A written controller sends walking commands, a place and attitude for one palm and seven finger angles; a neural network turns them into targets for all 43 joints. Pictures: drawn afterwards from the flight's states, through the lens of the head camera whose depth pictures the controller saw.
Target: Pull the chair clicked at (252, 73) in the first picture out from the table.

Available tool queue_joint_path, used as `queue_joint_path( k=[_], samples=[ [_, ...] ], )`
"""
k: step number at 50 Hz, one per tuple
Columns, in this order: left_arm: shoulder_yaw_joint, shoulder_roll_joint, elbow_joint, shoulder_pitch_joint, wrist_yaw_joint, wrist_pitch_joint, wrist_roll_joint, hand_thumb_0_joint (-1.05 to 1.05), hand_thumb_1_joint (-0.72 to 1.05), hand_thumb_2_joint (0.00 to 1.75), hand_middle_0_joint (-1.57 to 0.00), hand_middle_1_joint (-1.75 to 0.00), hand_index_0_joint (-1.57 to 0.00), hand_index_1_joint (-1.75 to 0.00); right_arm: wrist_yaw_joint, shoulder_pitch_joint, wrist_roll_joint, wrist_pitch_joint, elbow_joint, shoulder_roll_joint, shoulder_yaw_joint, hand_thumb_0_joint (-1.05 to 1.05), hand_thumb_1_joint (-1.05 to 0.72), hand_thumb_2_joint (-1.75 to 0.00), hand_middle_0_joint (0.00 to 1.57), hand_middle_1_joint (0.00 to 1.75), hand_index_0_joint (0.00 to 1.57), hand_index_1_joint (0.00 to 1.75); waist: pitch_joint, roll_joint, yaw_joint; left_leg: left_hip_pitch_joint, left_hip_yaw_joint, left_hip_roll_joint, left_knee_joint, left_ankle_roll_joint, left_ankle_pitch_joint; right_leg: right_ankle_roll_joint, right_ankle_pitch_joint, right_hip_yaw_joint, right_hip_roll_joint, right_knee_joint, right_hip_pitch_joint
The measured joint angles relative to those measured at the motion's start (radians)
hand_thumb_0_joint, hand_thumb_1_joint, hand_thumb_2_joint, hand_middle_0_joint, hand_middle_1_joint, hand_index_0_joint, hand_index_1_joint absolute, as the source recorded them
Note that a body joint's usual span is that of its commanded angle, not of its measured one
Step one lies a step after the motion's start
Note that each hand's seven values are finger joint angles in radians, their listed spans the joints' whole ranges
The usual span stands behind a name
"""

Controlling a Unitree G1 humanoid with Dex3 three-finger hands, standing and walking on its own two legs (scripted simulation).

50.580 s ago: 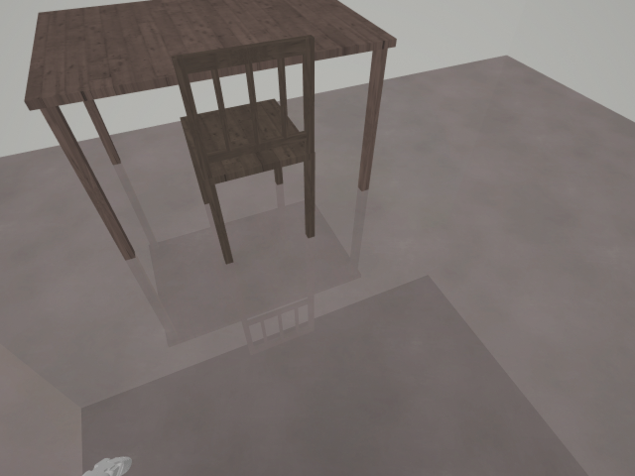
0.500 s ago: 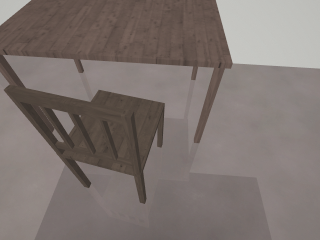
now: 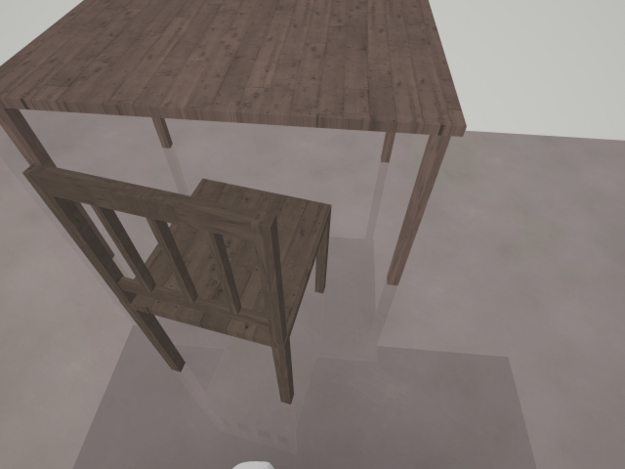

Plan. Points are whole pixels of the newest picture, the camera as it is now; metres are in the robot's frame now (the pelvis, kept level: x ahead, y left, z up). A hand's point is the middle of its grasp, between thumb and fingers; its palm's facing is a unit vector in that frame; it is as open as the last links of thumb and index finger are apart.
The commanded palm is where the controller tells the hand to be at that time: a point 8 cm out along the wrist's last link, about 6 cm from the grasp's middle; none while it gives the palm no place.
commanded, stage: come to a stop and stand still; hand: left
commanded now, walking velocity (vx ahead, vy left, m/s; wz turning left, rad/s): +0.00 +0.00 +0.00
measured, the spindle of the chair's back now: (175, 261) +0.45 +0.29 -0.09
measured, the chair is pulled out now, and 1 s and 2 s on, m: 0.24 0.24 0.24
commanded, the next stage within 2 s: look again from close up in 0.42 s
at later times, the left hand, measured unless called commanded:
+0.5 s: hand out of the picture +0.00 +0.19 -0.15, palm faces -0.04 -0.98 -0.21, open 7.4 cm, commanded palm none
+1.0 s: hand out of the picture +0.02 +0.16 -0.15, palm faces -0.02 -0.98 -0.20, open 7.3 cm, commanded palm none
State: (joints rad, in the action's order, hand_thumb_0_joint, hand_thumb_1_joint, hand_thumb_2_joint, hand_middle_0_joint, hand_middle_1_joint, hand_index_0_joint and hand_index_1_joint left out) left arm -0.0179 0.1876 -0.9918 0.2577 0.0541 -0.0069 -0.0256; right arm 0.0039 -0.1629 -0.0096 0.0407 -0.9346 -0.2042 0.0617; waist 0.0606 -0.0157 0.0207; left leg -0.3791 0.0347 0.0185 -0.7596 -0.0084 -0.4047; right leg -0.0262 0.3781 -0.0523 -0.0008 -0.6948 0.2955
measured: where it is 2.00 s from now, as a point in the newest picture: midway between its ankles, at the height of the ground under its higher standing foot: outside the picture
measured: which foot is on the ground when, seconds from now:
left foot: down 0.00-1.00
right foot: down 0.00-1.00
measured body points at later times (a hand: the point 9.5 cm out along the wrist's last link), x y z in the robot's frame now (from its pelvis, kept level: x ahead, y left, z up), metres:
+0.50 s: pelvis -0.02 +0.01 +0.02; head -0.01 +0.00 +0.47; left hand +0.01 +0.24 -0.13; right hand -0.04 -0.21 -0.14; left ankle +0.02 +0.11 -0.71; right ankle -0.02 -0.11 -0.71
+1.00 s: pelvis +0.02 -0.01 +0.03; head +0.03 -0.02 +0.48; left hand +0.02 +0.21 -0.13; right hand +0.02 -0.23 -0.14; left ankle +0.02 +0.11 -0.71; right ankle -0.02 -0.11 -0.71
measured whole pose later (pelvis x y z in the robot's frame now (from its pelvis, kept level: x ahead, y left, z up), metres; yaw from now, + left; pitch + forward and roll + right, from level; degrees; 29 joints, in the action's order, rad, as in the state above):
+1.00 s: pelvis +0.02 -0.01 +0.03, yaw -2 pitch +0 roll +1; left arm 0.02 0.14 -1.11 0.29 0.04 -0.02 -0.01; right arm 0.02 -0.27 -0.01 -0.03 -1.11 -0.16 0.00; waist 0.02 -0.01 0.00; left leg -0.20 0.06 0.00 -0.43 -0.01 -0.23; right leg 0.02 0.30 -0.02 0.01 -0.47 0.16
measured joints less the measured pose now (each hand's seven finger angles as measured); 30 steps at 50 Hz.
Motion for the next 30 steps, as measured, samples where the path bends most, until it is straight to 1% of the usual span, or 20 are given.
queue_joint_path(
  k=[1,3,4,5,7,9,11,12,13,16,21,24,30],
  samples=[
    [0.006,-0.002,0.001,0.007,-0.004,0.003,-0.004,0.01,0.9,0.9,-0.2,-0.3,-0.2,-0.3,-0.001,-0.003,0.002,-0.004,0.009,0.002,0.001,0.0,-0.91,-0.9,0.2,0.3,0.2,0.3,-0.001,-0.007,-0.008,0.008,-0.01,-0.006,0.006,-0.003,0.043,-0.007,0.013,0.002,0.0,-0.011,-0.005],
    [0.006,0.008,0.002,0.019,-0.005,0.015,-0.003,0.01,0.9,0.9,-0.2,-0.3,-0.21,-0.3,-0.004,-0.017,0.003,-0.018,0.018,0.021,-0.01,0.0,-0.91,-0.9,0.2,0.3,0.2,0.3,-0.012,0.021,-0.012,0.036,0.008,-0.027,0.03,-0.019,0.071,-0.017,0.027,-0.018,-0.019,-0.03,-0.01],
    [0.005,0.011,0.004,0.023,-0.003,0.025,-0.001,0.01,0.9,0.9,-0.2,-0.3,-0.21,-0.3,-0.006,-0.031,0.0,-0.026,0.024,0.03,-0.017,0.0,-0.91,-0.9,0.2,0.3,0.2,0.3,-0.023,0.028,-0.012,0.042,0.015,-0.03,0.038,-0.026,0.067,-0.007,0.031,-0.025,-0.021,-0.033,-0.01],
    [0.006,0.011,0.004,0.022,-0.002,0.034,0.002,0.01,0.9,0.9,-0.2,-0.3,-0.21,-0.3,-0.006,-0.045,-0.005,-0.033,0.029,0.035,-0.023,0.0,-0.91,-0.9,0.2,0.3,0.2,0.3,-0.033,0.026,-0.013,0.045,0.017,-0.029,0.045,-0.031,0.065,0.004,0.063,-0.025,-0.018,-0.042,-0.007],
    [0.01,0.01,0.007,0.015,-0.004,0.044,0.005,0.01,0.9,0.9,-0.2,-0.3,-0.21,-0.3,-0.002,-0.062,-0.011,-0.036,0.031,0.043,-0.034,0.0,-0.91,-0.9,0.2,0.3,0.2,0.3,-0.042,0.014,-0.011,0.053,0.025,-0.025,0.073,-0.039,0.079,0.021,0.113,-0.008,-0.012,-0.079,0.011],
    [0.011,0.009,0.016,0.011,-0.011,0.04,0.005,0.01,0.9,0.9,-0.2,-0.3,-0.2,-0.3,0.005,-0.069,-0.011,-0.033,0.03,0.045,-0.033,0.0,-0.92,-0.9,0.2,0.3,0.2,0.3,-0.041,0.006,-0.008,0.056,0.037,-0.026,0.109,-0.041,0.107,0.031,0.088,0.009,-0.009,-0.072,0.021],
    [0.011,0.009,0.024,0.013,-0.017,0.029,0.005,0.01,0.9,0.9,-0.2,-0.3,-0.2,-0.3,0.004,-0.072,-0.012,-0.027,0.026,0.039,-0.036,0.0,-0.93,-0.9,0.2,0.3,0.2,0.3,-0.041,0.008,-0.004,0.048,0.052,-0.033,0.13,-0.042,0.128,0.038,0.024,0.02,-0.011,0.002,0.006],
    [0.011,0.007,0.022,0.012,-0.018,0.024,0.005,0.01,0.9,0.9,-0.2,-0.3,-0.2,-0.3,0.003,-0.072,-0.012,-0.025,0.021,0.034,-0.036,0.0,-0.93,-0.9,0.2,0.3,0.2,0.3,-0.037,0.006,-0.003,0.044,0.057,-0.035,0.134,-0.041,0.135,0.034,-0.029,0.013,-0.009,0.031,0.004],
    [0.013,0.0,0.018,0.011,-0.019,0.021,0.004,0.01,0.9,0.9,-0.2,-0.3,-0.2,-0.3,0.002,-0.072,-0.011,-0.021,0.014,0.028,-0.035,0.0,-0.93,-0.9,0.2,0.3,0.2,0.3,-0.03,-0.005,-0.006,0.043,0.055,-0.034,0.14,-0.04,0.141,0.028,-0.053,0.015,-0.007,0.041,0.003],
    [0.025,-0.017,0.009,0.028,-0.026,0.018,0.005,0.01,0.9,0.9,-0.2,-0.3,-0.2,-0.3,0.0,-0.093,-0.01,-0.016,-0.002,0.014,-0.032,0.0,-0.92,-0.9,0.2,0.3,0.2,0.3,-0.035,-0.027,-0.02,0.048,0.045,-0.036,0.176,-0.036,0.158,0.023,-0.066,0.024,-0.008,0.075,-0.004],
    [0.03,-0.025,-0.011,0.048,-0.028,0.022,0.008,0.01,0.9,0.9,-0.2,-0.3,-0.2,-0.3,-0.001,-0.143,-0.012,-0.024,-0.037,0.016,-0.04,0.0,-0.91,-0.9,0.2,0.3,0.2,0.3,-0.043,-0.016,-0.035,0.065,0.047,-0.035,0.224,-0.036,0.19,0.023,-0.083,0.022,-0.007,0.115,-0.017],
    [0.031,-0.028,-0.023,0.045,-0.029,0.021,0.01,0.01,0.9,0.9,-0.2,-0.3,-0.2,-0.3,0.0,-0.169,-0.012,-0.03,-0.066,0.022,-0.046,0.0,-0.91,-0.9,0.2,0.3,0.2,0.3,-0.043,-0.006,-0.038,0.077,0.046,-0.034,0.25,-0.035,0.198,0.024,-0.095,0.022,-0.005,0.142,-0.028],
    [0.032,-0.03,-0.047,0.032,-0.026,0.005,0.012,0.01,0.91,0.9,-0.2,-0.3,-0.2,-0.3,0.004,-0.19,-0.008,-0.04,-0.117,0.034,-0.056,0.01,-0.91,-0.9,0.2,0.3,0.2,0.3,-0.038,0.003,-0.035,0.098,0.039,-0.035,0.293,-0.031,0.213,0.024,-0.109,0.028,-0.005,0.185,-0.05]
  ],
)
